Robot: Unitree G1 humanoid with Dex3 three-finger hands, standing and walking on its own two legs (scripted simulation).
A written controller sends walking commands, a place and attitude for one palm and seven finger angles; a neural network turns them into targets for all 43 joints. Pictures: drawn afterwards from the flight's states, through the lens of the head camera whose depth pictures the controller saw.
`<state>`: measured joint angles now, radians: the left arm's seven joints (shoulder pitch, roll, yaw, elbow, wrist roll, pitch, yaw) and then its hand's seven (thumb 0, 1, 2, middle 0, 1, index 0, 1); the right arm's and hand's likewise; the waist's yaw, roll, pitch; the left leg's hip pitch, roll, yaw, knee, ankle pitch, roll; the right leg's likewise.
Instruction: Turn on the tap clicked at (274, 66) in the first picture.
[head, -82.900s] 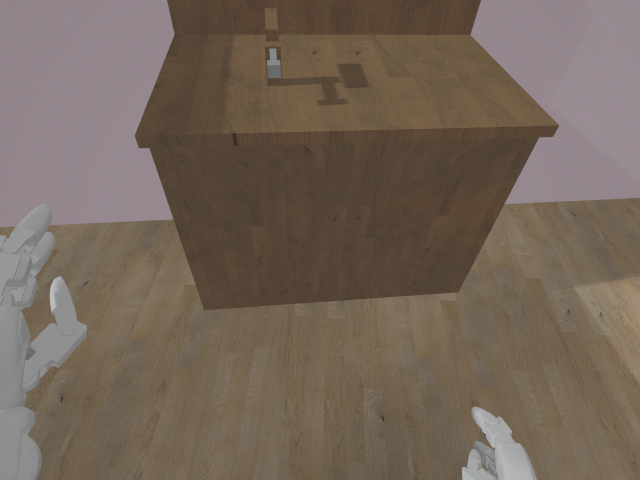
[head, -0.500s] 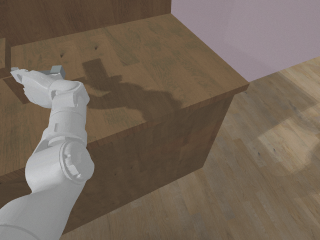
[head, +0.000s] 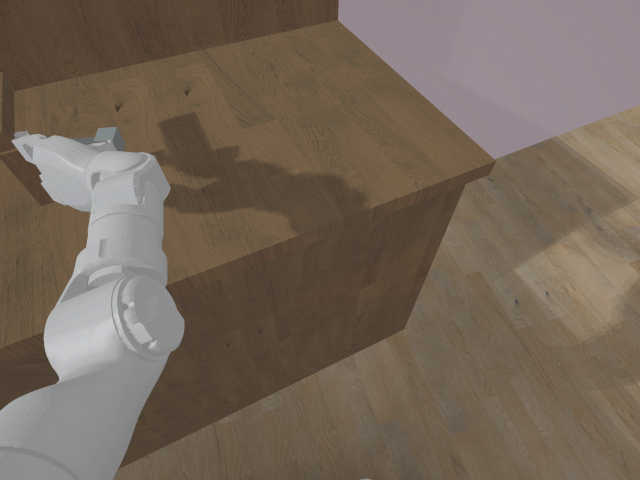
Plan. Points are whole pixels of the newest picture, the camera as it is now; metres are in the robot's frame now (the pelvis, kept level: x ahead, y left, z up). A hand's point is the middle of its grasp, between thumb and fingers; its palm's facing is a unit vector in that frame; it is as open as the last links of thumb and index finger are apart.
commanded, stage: lift the hand up off the lever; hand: left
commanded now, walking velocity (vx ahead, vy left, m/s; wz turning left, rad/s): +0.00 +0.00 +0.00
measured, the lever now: (109, 142) +0.54 +0.24 +0.14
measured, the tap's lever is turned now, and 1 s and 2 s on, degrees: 71 76 76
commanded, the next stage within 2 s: draw the hand back beside the body in 0.52 s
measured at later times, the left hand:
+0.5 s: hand (108, 146) +0.50 +0.22 +0.16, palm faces +0.85 -0.52 -0.11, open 7.6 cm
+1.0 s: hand (57, 167) +0.40 +0.22 +0.21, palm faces +0.40 -0.90 -0.18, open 7.7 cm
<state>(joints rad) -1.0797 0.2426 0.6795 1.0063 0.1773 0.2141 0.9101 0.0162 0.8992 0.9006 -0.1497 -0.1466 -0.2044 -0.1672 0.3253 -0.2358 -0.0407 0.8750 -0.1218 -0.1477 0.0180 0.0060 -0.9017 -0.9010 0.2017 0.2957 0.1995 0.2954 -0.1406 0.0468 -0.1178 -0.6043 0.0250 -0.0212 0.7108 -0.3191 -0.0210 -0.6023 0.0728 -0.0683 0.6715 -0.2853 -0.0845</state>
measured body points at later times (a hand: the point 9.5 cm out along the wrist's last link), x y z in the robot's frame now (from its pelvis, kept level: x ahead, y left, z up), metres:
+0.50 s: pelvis +0.01 -0.01 +0.00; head +0.05 -0.02 +0.45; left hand +0.45 +0.25 +0.17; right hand +0.05 -0.27 -0.13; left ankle +0.01 +0.13 -0.71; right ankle +0.02 -0.06 -0.71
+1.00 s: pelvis +0.01 +0.00 +0.02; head -0.01 -0.03 +0.47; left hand +0.37 +0.27 +0.23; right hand +0.12 -0.25 -0.10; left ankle +0.01 +0.13 -0.71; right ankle +0.02 -0.06 -0.71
